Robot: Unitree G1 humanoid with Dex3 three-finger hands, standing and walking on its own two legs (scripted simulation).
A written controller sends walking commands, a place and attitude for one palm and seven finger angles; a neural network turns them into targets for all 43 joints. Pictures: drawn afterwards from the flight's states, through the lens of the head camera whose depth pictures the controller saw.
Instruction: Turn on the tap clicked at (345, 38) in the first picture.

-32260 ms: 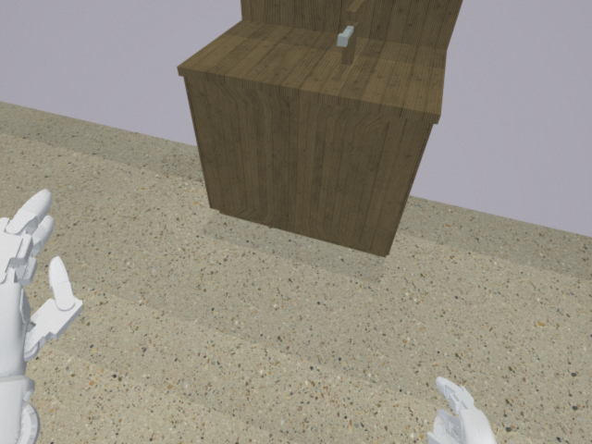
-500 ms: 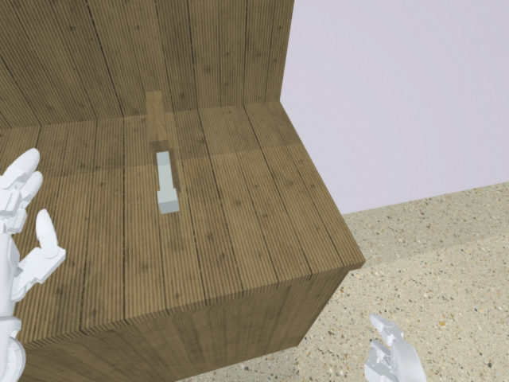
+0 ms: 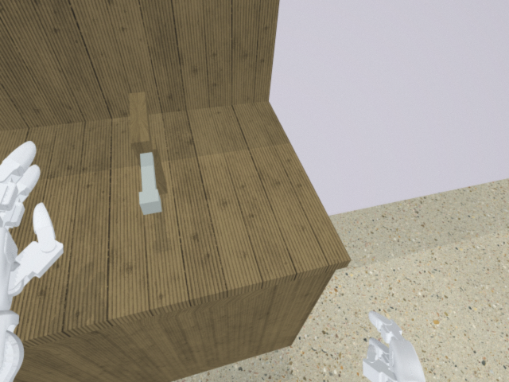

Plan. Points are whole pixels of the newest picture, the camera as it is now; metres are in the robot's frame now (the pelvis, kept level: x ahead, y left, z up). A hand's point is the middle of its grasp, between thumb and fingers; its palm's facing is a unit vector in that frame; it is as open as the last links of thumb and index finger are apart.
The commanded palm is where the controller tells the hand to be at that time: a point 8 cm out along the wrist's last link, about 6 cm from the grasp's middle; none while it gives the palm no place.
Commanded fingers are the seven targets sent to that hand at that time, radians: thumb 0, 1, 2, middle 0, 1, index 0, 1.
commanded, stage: shuffle to correct the standing spot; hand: left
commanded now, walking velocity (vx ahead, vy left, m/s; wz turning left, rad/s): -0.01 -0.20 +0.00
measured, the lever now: (150, 202) +0.35 +0.20 +0.08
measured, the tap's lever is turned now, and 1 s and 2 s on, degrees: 0 0 0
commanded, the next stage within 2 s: none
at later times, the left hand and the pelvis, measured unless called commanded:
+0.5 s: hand (120, 248) +0.23 +0.18 +0.16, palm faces +0.33 -0.86 -0.38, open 7.4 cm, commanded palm +0.17 +0.23 +0.17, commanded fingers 0.00 0.90 0.90 -0.20 -0.30 -0.20 -0.30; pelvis +0.01 -0.05 -0.01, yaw +0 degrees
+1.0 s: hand (114, 256) +0.22 +0.18 +0.16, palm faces +0.32 -0.85 -0.41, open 7.4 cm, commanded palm +0.16 +0.23 +0.17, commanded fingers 0.00 0.90 0.90 -0.20 -0.30 -0.20 -0.30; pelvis +0.00 -0.06 -0.01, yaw +0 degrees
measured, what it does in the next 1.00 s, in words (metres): shifts its weight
